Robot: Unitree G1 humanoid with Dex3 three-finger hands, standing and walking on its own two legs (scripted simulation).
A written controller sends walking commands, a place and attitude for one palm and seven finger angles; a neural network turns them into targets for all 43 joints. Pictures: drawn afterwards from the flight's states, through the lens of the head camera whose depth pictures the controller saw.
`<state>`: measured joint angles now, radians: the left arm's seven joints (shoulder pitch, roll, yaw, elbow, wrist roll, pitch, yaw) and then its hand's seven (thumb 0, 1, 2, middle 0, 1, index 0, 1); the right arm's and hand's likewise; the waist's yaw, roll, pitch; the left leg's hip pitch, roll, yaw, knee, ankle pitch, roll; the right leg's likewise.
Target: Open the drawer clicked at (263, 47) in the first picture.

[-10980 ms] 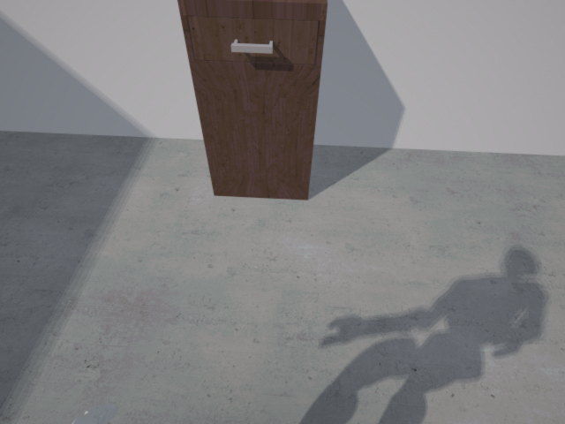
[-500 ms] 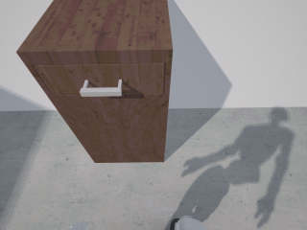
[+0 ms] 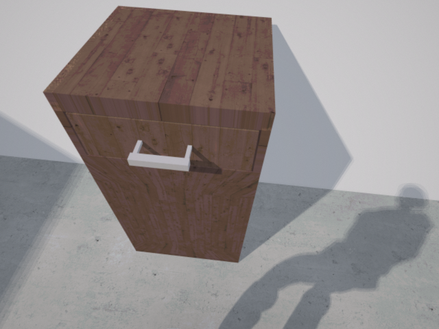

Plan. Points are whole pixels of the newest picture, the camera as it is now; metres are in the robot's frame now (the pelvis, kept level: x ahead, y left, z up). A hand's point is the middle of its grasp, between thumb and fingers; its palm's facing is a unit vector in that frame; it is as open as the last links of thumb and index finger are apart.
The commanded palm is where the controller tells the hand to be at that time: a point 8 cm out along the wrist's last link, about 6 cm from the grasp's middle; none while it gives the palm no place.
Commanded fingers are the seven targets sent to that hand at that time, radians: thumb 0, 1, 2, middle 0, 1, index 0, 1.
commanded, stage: come to a stop and stand still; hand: left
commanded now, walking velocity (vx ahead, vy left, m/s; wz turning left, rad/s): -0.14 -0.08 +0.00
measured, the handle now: (161, 154) +0.46 +0.18 +0.00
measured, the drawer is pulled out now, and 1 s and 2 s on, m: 0.00 0.00 0.00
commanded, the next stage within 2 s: none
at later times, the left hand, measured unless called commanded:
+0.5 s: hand out of the picture -0.03 +0.12 -0.17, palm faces +0.05 -0.97 -0.22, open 7.3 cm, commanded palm none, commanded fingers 0.00 0.90 0.90 -0.20 -0.30 -0.20 -0.30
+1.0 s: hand out of the picture -0.11 +0.11 -0.17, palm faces +0.07 -0.99 -0.15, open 7.4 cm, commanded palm none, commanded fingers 0.00 0.90 0.90 -0.20 -0.30 -0.20 -0.30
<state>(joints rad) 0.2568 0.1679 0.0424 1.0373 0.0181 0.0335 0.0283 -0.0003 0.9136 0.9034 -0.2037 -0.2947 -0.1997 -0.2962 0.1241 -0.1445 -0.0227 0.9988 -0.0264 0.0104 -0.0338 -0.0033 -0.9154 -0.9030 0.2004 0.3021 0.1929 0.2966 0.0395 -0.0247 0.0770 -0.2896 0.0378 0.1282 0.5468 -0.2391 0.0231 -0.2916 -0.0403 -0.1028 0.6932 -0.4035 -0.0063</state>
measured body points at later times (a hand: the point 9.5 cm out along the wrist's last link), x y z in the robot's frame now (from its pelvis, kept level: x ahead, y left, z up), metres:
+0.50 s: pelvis -0.05 -0.06 +0.00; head -0.04 -0.07 +0.45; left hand -0.03 +0.17 -0.15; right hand -0.02 -0.29 -0.16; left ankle -0.08 +0.08 -0.73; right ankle -0.05 -0.13 -0.73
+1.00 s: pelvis -0.08 -0.05 +0.01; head -0.07 -0.04 +0.46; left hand -0.11 +0.16 -0.15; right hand -0.14 -0.25 -0.15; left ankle -0.08 +0.08 -0.73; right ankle -0.05 -0.13 -0.73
